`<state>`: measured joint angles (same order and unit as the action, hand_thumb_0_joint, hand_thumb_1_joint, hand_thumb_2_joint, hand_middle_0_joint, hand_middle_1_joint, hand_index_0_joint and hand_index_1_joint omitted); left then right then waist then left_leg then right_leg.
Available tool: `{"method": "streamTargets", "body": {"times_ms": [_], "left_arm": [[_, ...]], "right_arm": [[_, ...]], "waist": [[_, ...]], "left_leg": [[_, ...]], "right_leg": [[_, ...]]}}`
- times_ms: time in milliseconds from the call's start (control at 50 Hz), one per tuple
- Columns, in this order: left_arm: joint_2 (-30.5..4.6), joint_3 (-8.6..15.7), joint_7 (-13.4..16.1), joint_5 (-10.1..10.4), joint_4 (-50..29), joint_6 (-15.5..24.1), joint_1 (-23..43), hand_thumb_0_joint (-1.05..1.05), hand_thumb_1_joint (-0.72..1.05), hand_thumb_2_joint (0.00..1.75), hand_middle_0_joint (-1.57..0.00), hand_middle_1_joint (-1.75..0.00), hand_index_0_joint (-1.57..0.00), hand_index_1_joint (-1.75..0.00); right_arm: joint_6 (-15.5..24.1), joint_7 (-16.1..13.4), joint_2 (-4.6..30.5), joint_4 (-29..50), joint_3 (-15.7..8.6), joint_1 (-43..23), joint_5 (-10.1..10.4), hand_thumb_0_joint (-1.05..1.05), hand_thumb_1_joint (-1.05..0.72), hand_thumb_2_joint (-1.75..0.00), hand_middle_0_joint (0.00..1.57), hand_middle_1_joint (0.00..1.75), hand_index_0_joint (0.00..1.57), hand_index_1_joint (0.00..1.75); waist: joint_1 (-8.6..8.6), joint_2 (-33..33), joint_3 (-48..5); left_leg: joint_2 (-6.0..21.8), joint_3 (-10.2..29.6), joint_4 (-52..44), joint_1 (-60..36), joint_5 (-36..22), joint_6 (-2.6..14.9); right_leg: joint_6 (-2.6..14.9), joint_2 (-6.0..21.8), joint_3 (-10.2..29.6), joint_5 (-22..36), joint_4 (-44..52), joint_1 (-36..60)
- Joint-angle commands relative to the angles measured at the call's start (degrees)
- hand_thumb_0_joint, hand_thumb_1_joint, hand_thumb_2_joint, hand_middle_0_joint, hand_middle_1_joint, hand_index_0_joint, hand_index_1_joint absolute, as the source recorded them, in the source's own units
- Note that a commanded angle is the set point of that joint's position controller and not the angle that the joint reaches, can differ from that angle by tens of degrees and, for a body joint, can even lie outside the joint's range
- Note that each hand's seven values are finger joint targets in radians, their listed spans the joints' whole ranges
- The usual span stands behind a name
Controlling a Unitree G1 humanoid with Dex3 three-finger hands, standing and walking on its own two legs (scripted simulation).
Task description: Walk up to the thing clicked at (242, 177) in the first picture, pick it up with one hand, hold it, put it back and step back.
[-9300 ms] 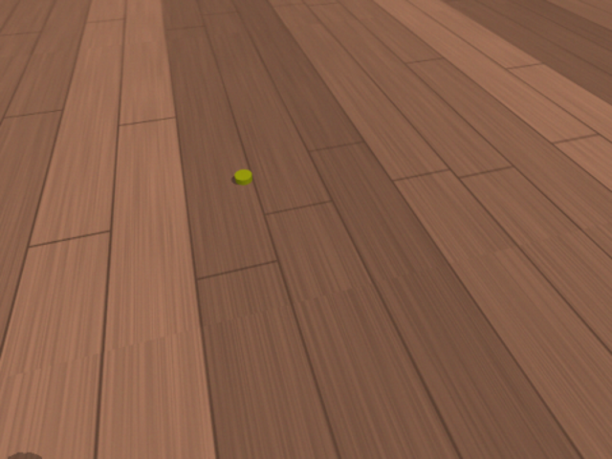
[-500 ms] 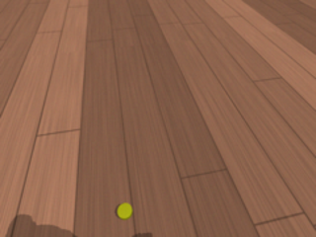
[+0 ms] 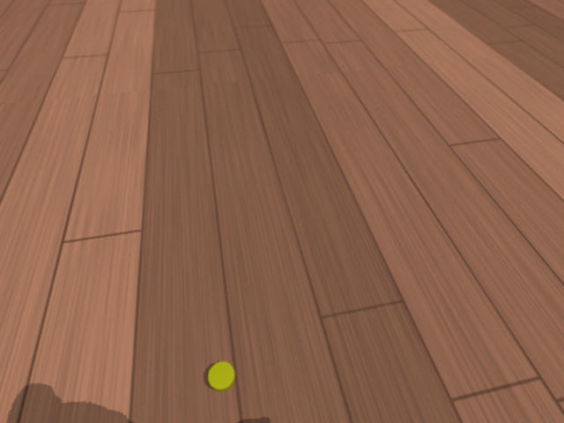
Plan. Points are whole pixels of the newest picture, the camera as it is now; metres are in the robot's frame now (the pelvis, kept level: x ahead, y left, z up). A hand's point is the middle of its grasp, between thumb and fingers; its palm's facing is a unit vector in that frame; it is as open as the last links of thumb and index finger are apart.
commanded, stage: stand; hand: left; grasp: from above
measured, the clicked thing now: (222, 376) +0.40 +0.21 -0.77
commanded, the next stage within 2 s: rise first in 0.38 s
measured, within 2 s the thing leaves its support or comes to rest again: neither
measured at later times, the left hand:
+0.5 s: hand out of the picture +0.06 +0.26 -0.16, palm faces -0.03 -0.94 -0.34, open 7.4 cm
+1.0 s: hand out of the picture +0.13 +0.26 -0.21, palm faces -0.09 -0.90 -0.42, open 13.2 cm
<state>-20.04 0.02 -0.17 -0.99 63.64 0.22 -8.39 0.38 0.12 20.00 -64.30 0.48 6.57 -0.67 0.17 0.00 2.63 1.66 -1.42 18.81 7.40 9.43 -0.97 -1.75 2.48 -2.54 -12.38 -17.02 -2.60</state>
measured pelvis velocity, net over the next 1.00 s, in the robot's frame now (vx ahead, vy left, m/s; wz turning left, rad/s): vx -0.02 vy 0.00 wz -0.02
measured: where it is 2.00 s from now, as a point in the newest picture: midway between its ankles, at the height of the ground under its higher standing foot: outside the picture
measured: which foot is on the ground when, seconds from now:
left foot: down 0.00-1.00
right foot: down 0.00-1.00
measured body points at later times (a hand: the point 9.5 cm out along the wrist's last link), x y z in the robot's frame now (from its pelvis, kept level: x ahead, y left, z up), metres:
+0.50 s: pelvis +0.00 +0.00 +0.00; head +0.00 +0.00 +0.45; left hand +0.06 +0.30 -0.13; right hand +0.07 -0.30 -0.13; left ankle +0.01 +0.13 -0.75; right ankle -0.03 -0.14 -0.75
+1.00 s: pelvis -0.02 +0.00 -0.06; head +0.06 +0.01 +0.39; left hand +0.13 +0.31 -0.18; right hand +0.10 -0.26 -0.16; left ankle +0.01 +0.13 -0.75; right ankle -0.03 -0.14 -0.75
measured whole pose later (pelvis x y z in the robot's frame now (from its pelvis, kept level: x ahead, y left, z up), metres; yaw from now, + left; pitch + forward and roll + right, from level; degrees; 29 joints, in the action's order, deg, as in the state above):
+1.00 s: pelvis -0.02 +0.00 -0.06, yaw -1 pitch +13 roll -1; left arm -18.1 9.8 0.4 -10.9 46.8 -6.2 -4.6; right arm 4.9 -0.9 14.2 -36.9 -2.3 14.7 0.7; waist -1.9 0.1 -3.7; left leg 3.1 -1.1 51.6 41.7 22.5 -0.6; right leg -1.7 2.1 -1.1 -25.9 -50.7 -37.3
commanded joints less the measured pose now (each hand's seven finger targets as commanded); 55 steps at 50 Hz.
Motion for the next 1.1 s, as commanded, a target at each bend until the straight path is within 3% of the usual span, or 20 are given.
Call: {"method": "streamTargets", "body": {"times_ms": [0,460,480,500,520,540,580,640,680,720,780,820,860,880,900,920,940,980,1020,1080], "left_arm": [[-12.5,2.4,0.7,0.2,-3.3,1.3,1.8,0.00,0.90,0.90,-0.20,-0.30,-0.20,-0.30],[-12.6,2.4,0.7,0.2,-3.4,1.3,2.1,0.00,0.85,0.94,-0.21,-0.31,-0.19,-0.33],[-3.1,2.5,1.5,3.4,-23.6,6.7,22.2,0.00,0.77,0.97,-0.23,-0.39,-0.19,-0.41],[-5.6,3.4,1.9,3.4,-19.9,6.3,28.9,0.00,0.69,0.95,-0.24,-0.47,-0.20,-0.49],[-9.9,6.2,2.1,2.4,-10.6,4.2,18.2,0.00,0.61,0.93,-0.24,-0.55,-0.21,-0.57],[-11.1,7.2,1.6,1.3,-6.2,3.0,16.2,0.00,0.53,0.91,-0.23,-0.63,-0.21,-0.65],[-14.4,9.7,0.4,-1.2,-5.9,3.4,20.0,0.00,0.37,0.89,-0.19,-0.79,-0.20,-0.79],[-12.1,12.0,-1.0,-5.2,-2.7,1.4,7.2,0.00,0.13,0.91,-0.12,-0.97,-0.14,-0.94],[-11.1,11.6,-0.5,-6.6,-6.2,-0.3,6.4,0.00,-0.03,0.94,-0.08,-1.02,-0.11,-0.99],[-9.2,10.9,-0.2,-6.8,-9.5,-2.9,6.4,0.00,-0.19,0.98,-0.06,-1.04,-0.08,-1.03],[-10.9,11.8,0.8,-8.0,-13.3,-5.2,8.7,0.00,-0.42,1.00,-0.07,-1.06,-0.07,-1.06],[-9.1,11.4,1.1,-8.6,-14.6,-5.7,7.4,0.00,-0.47,0.99,-0.07,-1.06,-0.07,-1.06],[-10.7,13.0,1.4,-9.4,-16.1,-5.7,6.6,0.00,-0.49,0.99,-0.06,-1.07,-0.07,-1.07],[-10.7,12.9,1.4,-9.7,-20.9,-5.0,8.6,0.00,-0.50,0.99,-0.06,-1.07,-0.06,-1.07],[-11.0,13.7,1.6,-10.1,-20.2,-5.0,6.1,0.00,-0.52,1.01,-0.07,-1.06,-0.06,-1.07],[-9.2,11.8,1.2,-10.1,-25.6,-4.3,8.5,0.00,-0.52,1.02,-0.07,-1.06,-0.06,-1.07],[-10.1,13.3,1.5,-10.4,-25.4,-4.5,5.4,0.00,-0.53,1.01,-0.07,-1.07,-0.06,-1.08],[-9.7,13.2,1.5,-10.7,-27.6,-5.1,2.0,0.00,-0.54,1.02,-0.06,-1.06,-0.04,-1.08],[-9.5,12.3,1.4,-11.2,-33.5,-5.5,3.0,0.00,-0.55,1.03,-0.06,-1.05,-0.04,-1.07],[-9.1,12.2,1.4,-11.9,-34.9,-7.0,-0.8,0.00,-0.55,1.03,-0.06,-1.05,-0.04,-1.07]], "right_arm": [[1.2,-0.7,12.4,3.2,-2.5,-2.1,0.0,0.00,-0.90,-0.90,0.20,0.30,0.20,0.30],[1.4,-0.5,12.3,2.9,-2.6,-1.8,0.1,0.00,-0.94,-0.92,0.20,0.31,0.20,0.31],[4.2,-1.7,3.3,19.3,-0.4,-1.0,4.2,0.00,-1.02,-0.93,0.20,0.30,0.20,0.30],[3.9,-2.3,5.0,16.0,-0.6,1.9,4.1,0.00,-0.95,-0.92,0.20,0.30,0.20,0.30],[3.2,-3.0,6.7,16.2,-1.8,4.6,4.5,0.00,-0.94,-0.91,0.20,0.30,0.20,0.30],[2.7,-3.1,6.6,17.1,-2.3,5.6,4.1,0.00,-0.94,-0.91,0.20,0.30,0.20,0.30],[3.2,-3.3,6.6,20.0,-3.7,6.3,3.1,0.00,-0.96,-0.92,0.20,0.30,0.20,0.30],[3.6,-2.2,5.4,23.4,-5.4,8.8,1.6,0.00,-0.94,-0.91,0.20,0.30,0.20,0.30],[3.7,-2.1,4.9,26.2,-5.5,8.2,1.9,0.00,-0.93,-0.91,0.20,0.30,0.20,0.30],[3.8,-1.8,4.6,28.5,-5.6,7.4,2.3,0.00,-0.91,-0.90,0.20,0.30,0.20,0.30],[4.4,-1.4,4.1,31.7,-5.4,5.3,2.3,0.00,-0.90,-0.90,0.20,0.30,0.20,0.30],[5.1,-1.3,3.7,32.6,-5.6,6.3,1.9,0.00,-0.89,-0.90,0.20,0.30,0.20,0.30],[5.8,-1.3,3.7,32.3,-6.0,7.8,1.7,0.00,-0.89,-0.90,0.20,0.30,0.20,0.30],[6.4,-1.3,3.5,33.4,-6.1,7.5,1.6,0.00,-0.87,-0.89,0.20,0.30,0.20,0.30],[6.7,-1.4,3.3,33.6,-6.1,7.8,1.5,0.00,-0.88,-0.90,0.20,0.30,0.20,0.30],[7.3,-1.4,3.0,34.5,-6.1,7.6,1.5,0.00,-0.88,-0.90,0.20,0.30,0.20,0.30],[7.7,-1.6,3.1,34.6,-6.4,7.4,1.4,0.00,-0.88,-0.90,0.20,0.30,0.20,0.30],[8.1,-1.9,3.2,35.1,-6.6,8.0,1.3,0.00,-0.86,-0.89,0.20,0.30,0.20,0.30],[8.6,-2.1,2.8,35.9,-6.6,7.6,1.2,0.00,-0.86,-0.89,0.20,0.30,0.20,0.30],[9.1,-2.4,2.7,36.2,-6.4,6.9,1.2,0.00,-0.87,-0.89,0.20,0.30,0.20,0.30]], "waist": [[-0.03,-0.3,-4.3],[-0.20,0.1,-3.2],[-7.15,3.0,0.6],[-5.61,1.2,-1.6],[-3.96,-1.1,-1.1],[-3.46,-3.0,-2.7],[-1.92,-2.5,-9.0],[1.23,1.3,-14.9],[1.40,3.4,-16.0],[0.48,2.1,-14.8],[0.17,0.0,-13.1],[-0.61,0.7,-13.5],[-0.67,0.8,-14.7],[-0.82,1.7,-16.2],[-0.89,1.7,-17.1],[-1.42,2.8,-18.2],[-0.86,3.2,-18.9],[-1.42,2.5,-21.0],[-1.64,3.6,-22.1],[-1.71,3.5,-21.4]], "left_leg": [[6.5,5.1,-1.5,-3.0,-11.7,2.09],[6.4,5.4,-2.5,-2.1,-9.8,1.99],[-1.5,-1.8,1.2,3.9,-0.2,1.37],[-1.7,-1.4,2.1,3.2,1.1,1.37],[-1.4,-1.5,2.7,4.6,1.3,1.46],[-1.6,-1.3,5.0,6.8,1.0,1.70],[-1.5,-0.8,9.1,7.8,-1.5,1.58],[-2.5,-1.2,14.0,12.0,-4.3,1.04],[-2.6,-1.3,14.0,11.6,-5.6,0.71],[-2.2,-0.8,14.5,13.3,-4.6,0.79],[-1.7,-0.3,17.2,17.5,-0.2,0.92],[-1.6,-0.6,20.3,19.9,1.4,1.00],[-1.3,-0.4,23.8,22.4,1.5,1.08],[-1.2,-0.2,25.4,23.3,1.5,1.08],[-1.1,0.0,26.4,24.0,2.0,1.11],[-0.8,0.1,27.5,23.9,2.4,1.06],[-0.7,0.4,28.5,24.8,2.1,1.02],[-0.3,0.7,30.7,25.5,0.7,1.17],[-0.2,1.0,32.2,26.1,0.5,1.20],[0.0,1.3,34.2,28.5,1.0,1.30]], "right_leg": [[2.30,6.2,4.2,10.4,2.6,-1.8],[2.31,6.1,4.1,7.5,2.9,-2.5],[2.19,-1.9,1.4,5.5,-2.5,-17.0],[2.25,-1.9,0.5,3.9,-3.2,-14.4],[2.42,-2.4,-0.3,2.4,-3.5,-13.8],[2.49,-2.5,-0.4,2.0,-5.1,-15.0],[2.61,-2.4,-0.2,4.2,-9.5,-16.2],[3.02,-2.0,0.3,5.7,-14.6,-16.5],[3.13,-2.4,0.2,6.3,-15.1,-16.9],[3.02,-2.8,-0.1,4.9,-15.5,-18.9],[2.87,-3.0,-0.5,0.0,-17.7,-23.1],[2.73,-3.0,-0.3,-1.6,-20.6,-26.3],[2.56,-3.0,-0.2,-1.6,-24.0,-29.2],[2.55,-2.9,0.1,-1.5,-25.6,-30.7],[2.57,-2.9,0.2,-1.9,-26.9,-31.7],[2.65,-2.9,0.3,-2.3,-28.4,-33.4],[2.67,-2.8,0.2,-2.1,-29.4,-34.2],[2.51,-3.0,0.2,-0.9,-31.6,-35.3],[2.51,-2.9,0.4,-0.7,-32.8,-36.9],[2.41,-2.9,0.3,-1.5,-34.4,-38.8]]}}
